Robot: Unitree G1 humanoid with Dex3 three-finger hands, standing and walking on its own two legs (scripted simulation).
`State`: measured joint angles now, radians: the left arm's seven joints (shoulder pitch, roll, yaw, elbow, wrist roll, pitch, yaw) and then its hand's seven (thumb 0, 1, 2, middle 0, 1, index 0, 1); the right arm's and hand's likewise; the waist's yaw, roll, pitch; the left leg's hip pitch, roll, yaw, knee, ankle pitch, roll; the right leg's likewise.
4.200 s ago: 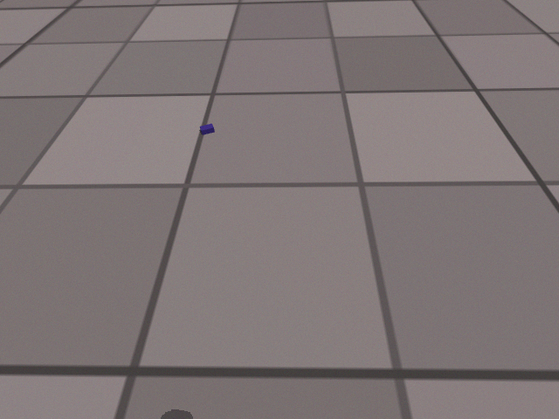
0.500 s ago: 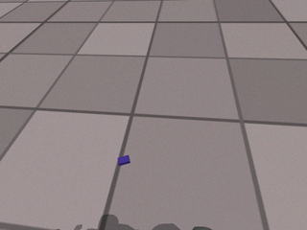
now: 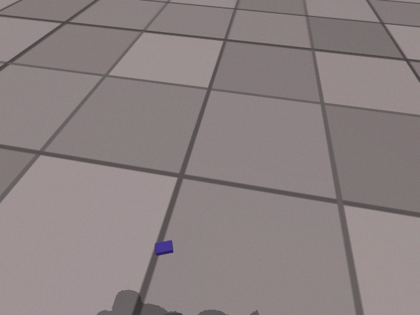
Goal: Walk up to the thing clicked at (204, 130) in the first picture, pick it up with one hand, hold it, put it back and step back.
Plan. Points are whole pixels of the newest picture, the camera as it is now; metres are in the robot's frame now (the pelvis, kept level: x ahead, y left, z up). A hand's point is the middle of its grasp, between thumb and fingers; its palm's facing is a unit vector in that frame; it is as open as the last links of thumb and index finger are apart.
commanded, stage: walk up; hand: left
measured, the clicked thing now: (164, 247) +0.52 +0.25 -0.74
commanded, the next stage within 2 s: stand in 1.92 s
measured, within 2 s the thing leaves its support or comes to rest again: neither
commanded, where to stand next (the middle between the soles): +0.16 -0.01 m, yaw +1 degrees
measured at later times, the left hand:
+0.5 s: hand (108, 302) +0.17 +0.24 -0.13, palm faces -0.02 -0.92 -0.39, open 7.4 cm
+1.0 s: hand (111, 287) +0.20 +0.24 -0.14, palm faces +0.02 -0.94 -0.35, open 7.4 cm
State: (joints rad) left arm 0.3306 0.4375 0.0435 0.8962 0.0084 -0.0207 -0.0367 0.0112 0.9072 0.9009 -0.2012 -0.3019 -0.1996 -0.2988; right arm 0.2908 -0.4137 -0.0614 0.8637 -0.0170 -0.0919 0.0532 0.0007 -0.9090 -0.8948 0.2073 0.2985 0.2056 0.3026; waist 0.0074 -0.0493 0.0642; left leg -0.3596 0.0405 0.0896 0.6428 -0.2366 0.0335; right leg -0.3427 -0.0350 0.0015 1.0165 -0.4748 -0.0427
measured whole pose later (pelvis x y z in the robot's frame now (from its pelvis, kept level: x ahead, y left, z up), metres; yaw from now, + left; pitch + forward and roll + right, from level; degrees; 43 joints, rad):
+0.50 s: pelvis +0.09 -0.03 +0.00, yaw +0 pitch -3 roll +0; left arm 0.20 0.37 0.01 0.90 0.02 -0.04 -0.01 0.01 0.90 0.90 -0.20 -0.30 -0.20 -0.30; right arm 0.23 -0.41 -0.02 0.94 0.00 -0.02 0.02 0.00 -0.91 -0.89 0.21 0.30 0.20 0.30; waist 0.02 0.04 0.09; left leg -0.38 0.03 0.03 0.82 -0.47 0.02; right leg -0.36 -0.06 -0.05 0.65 -0.24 0.00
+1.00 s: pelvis +0.13 -0.02 +0.02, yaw +1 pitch -3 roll +0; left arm 0.10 0.36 -0.01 1.14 -0.01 -0.02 0.00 0.01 0.91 0.90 -0.20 -0.30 -0.20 -0.30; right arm 0.06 -0.36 0.00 1.11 0.00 -0.02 0.02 0.00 -0.91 -0.89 0.21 0.30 0.21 0.30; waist 0.02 0.00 0.05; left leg -0.16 0.02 0.04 0.44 -0.23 0.00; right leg -0.19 -0.05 -0.02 0.43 -0.19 0.03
